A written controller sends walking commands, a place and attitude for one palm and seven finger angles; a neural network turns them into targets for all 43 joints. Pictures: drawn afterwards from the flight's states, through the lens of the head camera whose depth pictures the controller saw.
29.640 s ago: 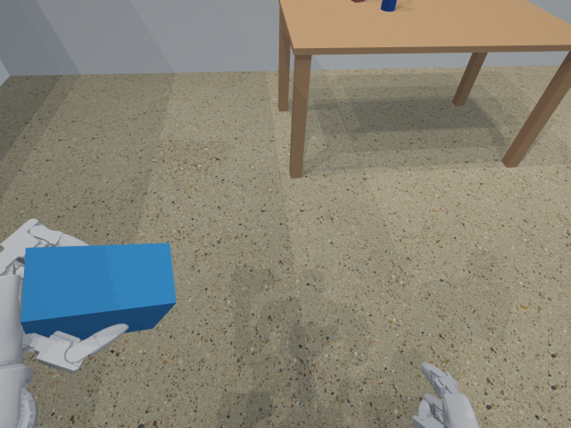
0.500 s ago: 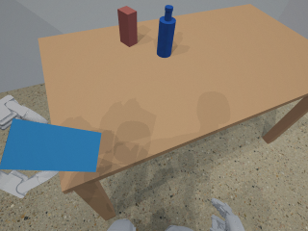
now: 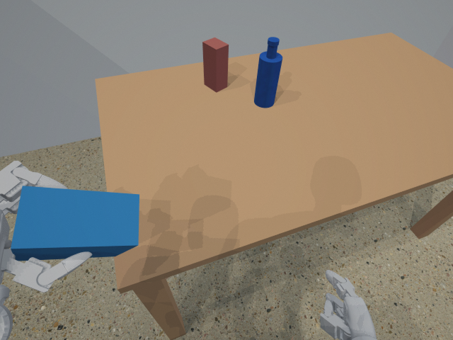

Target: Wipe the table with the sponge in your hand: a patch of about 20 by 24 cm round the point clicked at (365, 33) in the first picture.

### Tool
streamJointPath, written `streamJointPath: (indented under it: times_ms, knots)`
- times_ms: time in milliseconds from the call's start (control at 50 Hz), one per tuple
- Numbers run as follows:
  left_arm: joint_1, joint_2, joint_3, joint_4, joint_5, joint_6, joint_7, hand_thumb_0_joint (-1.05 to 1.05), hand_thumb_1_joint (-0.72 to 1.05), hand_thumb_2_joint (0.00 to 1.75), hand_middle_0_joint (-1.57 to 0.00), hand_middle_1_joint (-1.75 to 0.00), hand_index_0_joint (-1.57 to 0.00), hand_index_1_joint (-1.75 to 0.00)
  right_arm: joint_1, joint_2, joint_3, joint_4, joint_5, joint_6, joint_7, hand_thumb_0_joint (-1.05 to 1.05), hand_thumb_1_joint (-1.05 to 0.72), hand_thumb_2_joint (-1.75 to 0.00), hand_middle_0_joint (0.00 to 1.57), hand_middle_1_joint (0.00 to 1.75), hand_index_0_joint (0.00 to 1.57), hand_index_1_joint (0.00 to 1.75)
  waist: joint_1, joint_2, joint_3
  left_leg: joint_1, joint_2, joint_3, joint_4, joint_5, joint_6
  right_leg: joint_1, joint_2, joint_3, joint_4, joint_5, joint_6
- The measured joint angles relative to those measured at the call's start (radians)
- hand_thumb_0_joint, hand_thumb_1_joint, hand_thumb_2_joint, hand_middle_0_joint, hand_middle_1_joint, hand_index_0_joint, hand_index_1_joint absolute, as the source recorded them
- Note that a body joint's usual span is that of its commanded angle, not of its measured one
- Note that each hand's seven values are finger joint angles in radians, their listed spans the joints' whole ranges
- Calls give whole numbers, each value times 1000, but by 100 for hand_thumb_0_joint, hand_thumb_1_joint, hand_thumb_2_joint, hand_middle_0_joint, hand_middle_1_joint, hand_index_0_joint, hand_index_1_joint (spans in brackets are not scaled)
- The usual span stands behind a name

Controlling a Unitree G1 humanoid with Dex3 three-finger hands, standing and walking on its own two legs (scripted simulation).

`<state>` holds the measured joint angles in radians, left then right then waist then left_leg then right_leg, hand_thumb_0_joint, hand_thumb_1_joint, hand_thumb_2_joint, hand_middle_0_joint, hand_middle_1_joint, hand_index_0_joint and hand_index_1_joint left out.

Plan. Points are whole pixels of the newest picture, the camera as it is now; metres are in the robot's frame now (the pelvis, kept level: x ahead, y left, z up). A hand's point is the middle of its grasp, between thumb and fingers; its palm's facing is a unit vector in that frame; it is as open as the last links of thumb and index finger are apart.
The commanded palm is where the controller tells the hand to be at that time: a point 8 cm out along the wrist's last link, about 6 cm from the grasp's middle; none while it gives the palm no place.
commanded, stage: shuffle to correct the standing spot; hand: left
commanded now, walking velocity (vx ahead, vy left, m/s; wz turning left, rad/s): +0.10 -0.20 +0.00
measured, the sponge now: (95, 227) +0.23 +0.20 +0.14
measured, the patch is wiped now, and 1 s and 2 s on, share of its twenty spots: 0.00 0.00 0.00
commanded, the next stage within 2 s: none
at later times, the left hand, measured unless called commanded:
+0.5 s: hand (88, 212) +0.24 +0.20 +0.16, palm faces +0.33 -0.85 -0.41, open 10.6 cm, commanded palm +0.18 +0.24 +0.18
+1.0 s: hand (123, 212) +0.24 +0.16 +0.16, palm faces +0.33 -0.83 -0.44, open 10.6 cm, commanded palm +0.18 +0.20 +0.18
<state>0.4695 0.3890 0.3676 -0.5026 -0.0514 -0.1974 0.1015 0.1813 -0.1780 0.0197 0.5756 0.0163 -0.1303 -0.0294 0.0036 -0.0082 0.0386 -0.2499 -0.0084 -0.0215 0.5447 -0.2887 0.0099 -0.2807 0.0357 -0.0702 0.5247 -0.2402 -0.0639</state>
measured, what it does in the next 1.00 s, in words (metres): shifts its weight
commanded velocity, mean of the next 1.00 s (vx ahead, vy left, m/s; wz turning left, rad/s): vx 0.10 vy -0.20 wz -0.01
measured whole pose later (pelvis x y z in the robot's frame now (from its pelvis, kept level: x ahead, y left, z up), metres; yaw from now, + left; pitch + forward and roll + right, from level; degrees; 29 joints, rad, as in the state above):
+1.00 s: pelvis +0.03 -0.08 +0.00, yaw +1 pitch -1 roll +1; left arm 0.44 0.41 0.35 -0.50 -0.07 -0.11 0.08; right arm 0.21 -0.19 0.01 0.55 0.02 -0.05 -0.05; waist 0.01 0.00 0.05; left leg -0.24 0.09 -0.03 0.54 -0.29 -0.05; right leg -0.21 0.14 -0.12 0.47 -0.27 -0.13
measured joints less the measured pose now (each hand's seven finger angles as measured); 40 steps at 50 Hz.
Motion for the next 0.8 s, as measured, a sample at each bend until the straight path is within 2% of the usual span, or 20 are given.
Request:
streamJointPath:
  times_ms: [80, 180, 280, 440, 560, 660, 760, 800]
  knots:
    - [-14, 6, 10, 46, 3, 23, 3, 0, -54, 103, -69, -129, -70, -130, 14, 5, 9, 12, -7, 12, -9, 1, -91, -90, 20, 30, 20, 30, 15, -14, 11, 32, -12, 2, -55, 27, -4, 22, -12, 4, -29, 10, 12]
    - [-53, -16, -11, 37, 3, 46, 6, -1, -53, 103, -69, -130, -70, -130, 29, 8, 8, 18, -8, 13, -4, 1, -91, -90, 20, 30, 20, 30, 24, -19, 25, 46, -5, -11, -65, 28, -9, 48, -4, -8, -59, 19, 6]
    - [-44, -15, -33, 0, -2, 41, 1, -1, -53, 103, -69, -130, -70, -130, 30, 9, 1, 5, -4, 18, 0, 1, -91, -90, 20, 30, 20, 30, 10, -19, 18, 50, 11, -14, -58, 18, -20, 56, 11, -12, -64, 16, -6]
    - [-18, 27, 4, 13, -24, 43, -8, -1, -53, 103, -69, -130, -70, -130, 32, -7, -13, -17, 4, 34, -9, 1, -91, -90, 20, 30, 20, 30, -14, -2, -1, 24, 49, -19, -18, -13, -44, 39, 51, -18, -51, 1, -41]
    - [6, 8, -6, -7, -41, 59, -3, -1, -53, 103, -69, -130, -70, -130, 46, -30, -28, -5, 10, 43, -15, 1, -91, -90, 20, 30, 20, 30, -20, -11, -6, 8, 63, -13, 29, -39, -19, 24, 64, -20, -10, -30, -67]
    - [9, 16, -12, -29, -38, 56, -2, -1, -53, 103, -69, -129, -70, -130, 46, -37, -32, 2, 5, 52, -23, 1, -91, -90, 20, 30, 20, 30, -25, -18, -4, 29, 73, -13, 4, -43, -58, 29, 71, -24, -1, -43, -72]
    - [-7, 43, 8, -25, -44, 61, -2, -1, -53, 103, -69, -129, -70, -130, 35, -25, -33, 0, 13, 64, -19, 1, -91, -90, 20, 30, 20, 30, -32, -23, 9, -21, 80, 6, 99, -6, -12, 44, 75, -33, -22, -33, -91]
    - [7, 39, 15, -25, -48, 60, 1, -1, -53, 103, -69, -129, -70, -130, 38, -21, -25, -4, 13, 68, -15, 1, -91, -90, 20, 30, 20, 30, -28, -32, 4, -22, 70, 22, 87, -7, 5, 50, 73, -25, -32, -29, -93]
